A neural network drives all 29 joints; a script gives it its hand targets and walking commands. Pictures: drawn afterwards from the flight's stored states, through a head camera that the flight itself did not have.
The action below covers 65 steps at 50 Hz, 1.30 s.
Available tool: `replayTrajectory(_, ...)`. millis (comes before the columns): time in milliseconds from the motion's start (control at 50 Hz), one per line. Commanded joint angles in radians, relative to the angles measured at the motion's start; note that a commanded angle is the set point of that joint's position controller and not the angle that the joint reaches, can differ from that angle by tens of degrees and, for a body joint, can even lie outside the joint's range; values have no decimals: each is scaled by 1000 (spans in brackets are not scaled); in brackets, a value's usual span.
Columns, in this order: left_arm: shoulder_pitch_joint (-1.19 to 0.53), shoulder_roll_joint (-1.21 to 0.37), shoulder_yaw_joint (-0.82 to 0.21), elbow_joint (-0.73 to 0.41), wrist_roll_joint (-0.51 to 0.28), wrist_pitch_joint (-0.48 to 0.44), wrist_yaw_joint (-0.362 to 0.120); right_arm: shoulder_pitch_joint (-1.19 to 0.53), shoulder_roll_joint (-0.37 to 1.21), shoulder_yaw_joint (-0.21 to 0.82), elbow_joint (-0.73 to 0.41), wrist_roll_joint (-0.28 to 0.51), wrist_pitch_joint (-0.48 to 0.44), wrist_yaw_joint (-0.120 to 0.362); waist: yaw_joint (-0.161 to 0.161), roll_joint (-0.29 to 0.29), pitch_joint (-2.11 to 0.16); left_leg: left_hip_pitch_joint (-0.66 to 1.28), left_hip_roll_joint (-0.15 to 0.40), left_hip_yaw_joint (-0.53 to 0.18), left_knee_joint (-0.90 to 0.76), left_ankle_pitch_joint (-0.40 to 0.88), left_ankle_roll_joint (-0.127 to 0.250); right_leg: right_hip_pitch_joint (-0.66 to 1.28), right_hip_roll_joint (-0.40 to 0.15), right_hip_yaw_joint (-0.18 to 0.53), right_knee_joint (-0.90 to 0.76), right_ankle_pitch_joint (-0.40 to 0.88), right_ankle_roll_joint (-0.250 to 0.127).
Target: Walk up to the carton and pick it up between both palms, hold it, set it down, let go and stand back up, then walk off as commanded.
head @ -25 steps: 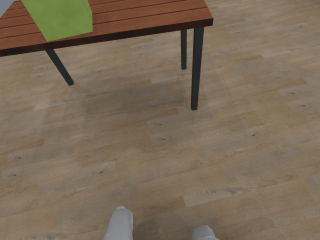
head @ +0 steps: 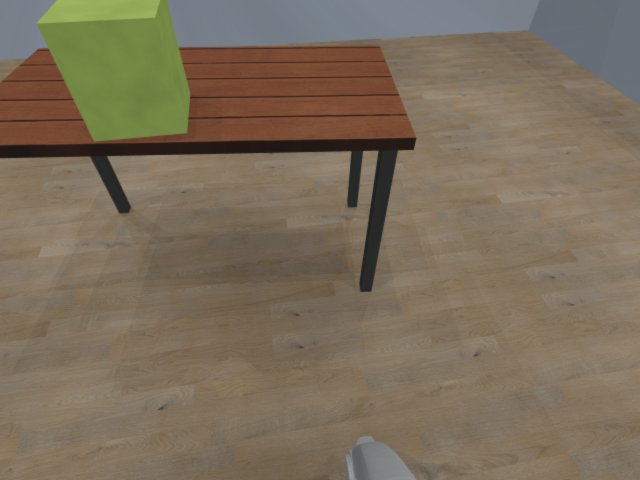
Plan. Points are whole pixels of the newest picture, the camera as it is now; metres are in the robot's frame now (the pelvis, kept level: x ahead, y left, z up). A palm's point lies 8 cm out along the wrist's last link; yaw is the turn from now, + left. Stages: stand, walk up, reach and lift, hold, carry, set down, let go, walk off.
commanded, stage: walk up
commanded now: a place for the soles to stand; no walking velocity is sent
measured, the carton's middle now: (128, 65) +0.96 +0.41 +0.09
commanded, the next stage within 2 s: none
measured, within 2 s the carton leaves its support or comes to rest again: neither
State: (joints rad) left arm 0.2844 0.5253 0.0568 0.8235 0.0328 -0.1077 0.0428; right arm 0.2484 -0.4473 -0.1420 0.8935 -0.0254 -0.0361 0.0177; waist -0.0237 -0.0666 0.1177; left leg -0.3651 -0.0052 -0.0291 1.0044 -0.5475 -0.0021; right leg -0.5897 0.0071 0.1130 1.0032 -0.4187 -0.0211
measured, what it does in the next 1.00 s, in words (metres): steps to the left: left foot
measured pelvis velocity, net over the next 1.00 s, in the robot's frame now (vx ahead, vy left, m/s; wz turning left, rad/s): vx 0.10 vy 0.21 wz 0.06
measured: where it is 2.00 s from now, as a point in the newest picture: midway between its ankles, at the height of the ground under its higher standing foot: outside the picture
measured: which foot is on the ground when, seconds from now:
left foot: down 0.00-0.02, up 0.04-0.46, down 0.48-1.00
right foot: down 0.00-0.48, up 0.50-1.00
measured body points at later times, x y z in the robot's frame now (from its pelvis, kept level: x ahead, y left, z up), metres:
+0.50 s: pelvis +0.04 +0.12 +0.00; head +0.05 +0.10 +0.45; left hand +0.08 +0.47 -0.08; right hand +0.11 -0.21 -0.12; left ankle +0.11 +0.22 -0.67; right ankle +0.14 -0.11 -0.66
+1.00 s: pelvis +0.10 +0.21 +0.06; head +0.14 +0.25 +0.50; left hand +0.13 +0.53 -0.08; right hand +0.15 -0.15 -0.01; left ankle +0.11 +0.23 -0.67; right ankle +0.15 +0.05 -0.63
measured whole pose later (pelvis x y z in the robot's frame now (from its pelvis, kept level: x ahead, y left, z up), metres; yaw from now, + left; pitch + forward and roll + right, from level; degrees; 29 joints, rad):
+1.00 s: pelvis +0.10 +0.21 +0.06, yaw +3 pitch -2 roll -3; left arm 0.36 0.43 0.06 0.83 0.03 -0.05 0.06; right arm 0.30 -0.41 -0.14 0.89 -0.02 0.00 0.02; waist -0.03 -0.05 0.12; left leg -0.28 -0.11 0.01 0.65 -0.32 -0.03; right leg -0.43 0.05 0.07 0.87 -0.34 0.00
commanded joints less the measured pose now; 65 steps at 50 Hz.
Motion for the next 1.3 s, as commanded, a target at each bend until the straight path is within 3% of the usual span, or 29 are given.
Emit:
replayTrajectory(0, 299, 337, 137, 48, -19, -18, 44, 29, -154, 4, -98, 3, 43, 17, 77, -24, -181, -486, -95, -177, 480, -42, 43, 480, -365, 948, -826, -764, -40)
replayTrajectory(20, 145, 354, 139, 0, -19, -17, 55, -5, -230, -20, -82, -12, 60, 25, 51, 31, -84, -450, -42, -135, 500, -48, 48, 305, -409, 1050, -928, -874, -54)
replayTrajectory(100, 48, 254, 129, -16, -9, -27, 56, 80, -234, -37, -18, -10, 85, 47, -33, -37, 70, -340, 31, -128, 421, 94, 54, 114, -291, 709, -781, -696, -14)
replayTrajectory(200, 94, 193, 138, -31, -12, -33, 49, 66, -204, -49, -64, -24, 69, 44, -8, -187, -17, -367, 85, -96, 263, 146, 27, 264, -253, 445, -628, -471, -177)
replayTrajectory(360, 33, 252, 137, -50, 9, -10, 47, 26, -232, -63, -99, -27, 56, 58, -3, -315, -70, -171, 125, -55, -60, -112, 69, 162, -271, 423, -557, -374, -215)
replayTrajectory(400, -123, 216, 109, -69, 18, 8, 46, 321, -238, -84, 9, -16, 41, 51, -186, -171, -138, 317, 100, -43, -331, -18, 91, -159, -178, 203, -263, -273, -130)
replayTrajectory(420, -107, 72, 69, -66, 17, 18, 55, 466, -260, -99, 66, -35, 35, 36, -255, 173, -108, 420, 114, -175, -476, -130, 50, -320, -6, 56, 158, -260, -53)
replayTrajectory(440, -49, -35, 33, -61, -7, 18, 64, 401, -271, -87, 40, -41, 31, 26, -214, 415, 1, 276, 232, -522, -623, -330, -31, -505, 125, -13, 453, -258, -4)
replayTrajectory(460, 17, 50, 44, -46, -19, 21, 68, 227, -280, -82, -25, -31, 31, 23, -119, 249, 50, 122, 297, -709, -808, -451, -82, -439, 109, 39, 473, -166, -17)
replayTrajectory(500, 48, 182, 81, -13, -24, 34, 65, 29, -353, -100, -82, -8, 26, 19, -71, 267, 137, -27, 357, -919, -1054, -732, -121, -348, 70, 111, 483, -84, -40)
replayTrajectory(580, 137, 154, 84, 57, -59, 52, 43, 2, -202, -62, -96, -23, 12, 16, -9, 252, 153, -46, 189, -419, -836, -339, -181, -208, -4, 26, 382, 113, -12)
replayTrajectory(700, 150, 141, 76, 60, -37, 55, 21, 118, -184, -51, -86, 9, -6, 12, -38, 289, 31, 221, 154, -316, -780, -95, -117, -160, -14, -6, 264, 179, 7)
replayTrajectory(780, 147, 116, 62, 35, -40, 57, 23, 155, -157, -43, -92, 21, -1, -3, -43, 356, -49, 391, 115, -225, -710, 496, -213, -124, 13, -38, 182, 127, 2)
replayTrajectory(820, 178, 110, 57, 32, -33, 59, 30, 130, -170, -49, -108, 28, 10, -9, -25, 451, -88, 409, 48, -93, -708, 891, -347, -9, 56, -108, 68, 29, 0)
replayTrajectory(900, 210, 92, 43, 22, -50, 56, 47, 31, -160, -50, -147, 3, 42, -13, 7, 419, -148, 474, -4, 9, -552, 1194, -275, 133, 76, -238, -324, 32, 13)
replayTrajectory(960, 427, 93, 67, 76, -44, 46, 60, -148, -169, -49, -186, 9, 55, -16, 179, 229, -199, 316, 43, 4, -120, 1280, -177, 414, 11, -267, -577, 145, -56)
replayTrajectory(980, 477, 93, 76, 93, -46, 44, 64, -177, -147, -34, -202, 17, 47, -15, 236, 63, -225, 197, -15, 54, 88, 1107, -124, 567, 12, -257, -676, 364, -94)
replayTrajectory(1000, 423, 109, 90, 82, -39, 46, 64, -112, -82, -6, -186, 26, 34, -12, 217, -164, -245, -121, -56, 6, 294, 404, -64, 749, -109, 58, -557, 388, -196)
replayTrajectory(1020, 294, 103, 87, 44, -20, 50, 57, -11, -65, 10, -170, 24, 29, -7, 114, -195, -250, -269, -34, -77, 349, -6, -34, 720, -274, 377, -562, 65, -291)
replayTrajectory(1040, 157, 117, 85, -5, -6, 55, 47, 34, -126, 3, -138, 12, 28, -3, 51, -65, -181, -264, 8, -111, 340, -67, 9, 533, -373, 563, -687, -354, -305)
replayTrajectory(1060, 18, 142, 86, -35, -2, 57, 37, 57, -193, -6, -102, 3, 28, 9, 21, -43, -67, -169, 31, -141, 322, -88, 44, 250, -424, 655, -792, -554, -303)
replayTrajectory(1080, -124, 191, 84, -78, 3, 46, 41, 90, -230, -14, -82, 17, 31, 17, -35, -187, 17, -81, 88, -201, 308, -197, 100, -12, -515, 693, -805, -591, -314)
replayTrajectory(1140, -332, 153, 70, -140, 23, 33, 10, 308, -171, -21, 2, 26, 30, 42, -188, -382, 150, 300, 143, -190, -28, -184, 107, -402, -320, 328, -732, -344, -175)
replayTrajectory(1160, -316, 120, 62, -143, 33, 40, 1, 433, -157, -28, 47, 31, 12, 30, -225, -262, 106, 450, 157, -158, -317, -4, 73, -366, -179, 178, -519, -235, -108)
replayTrajectory(1180, -283, 40, 46, -139, 34, 52, -3, 519, -177, -38, 94, 15, -13, 5, -252, 5, 107, 424, 139, -182, -564, 133, -20, -303, 41, 61, -116, -183, -47)
replayTrajectory(1200, -166, -55, 28, -113, 17, 58, -12, 504, -204, -34, 94, 3, -30, -20, -207, 220, 141, 298, 265, -487, -728, 0, -116, -340, 197, 85, 174, -174, -16)
replayTrajectory(1220, -57, -10, 39, -86, 14, 73, -20, 324, -221, -31, 39, 7, -34, -42, -90, 81, 140, 133, 348, -753, -842, -92, -115, -223, 183, 164, 275, -100, -14)
replayTrajectory(1260, 71, 78, 79, -52, -4, 98, -50, 102, -290, -65, -20, -15, -51, -67, 37, -27, 86, 115, 371, -624, -794, -84, -18, -90, 65, 138, 178, -18, -24)
replayTrajectory(1280, 126, 87, 80, -33, 11, 114, -59, 19, -328, -68, -25, -3, -56, -74, 75, 50, -2, 177, 403, -594, -784, -287, 47, -158, 39, 126, 216, -15, -32)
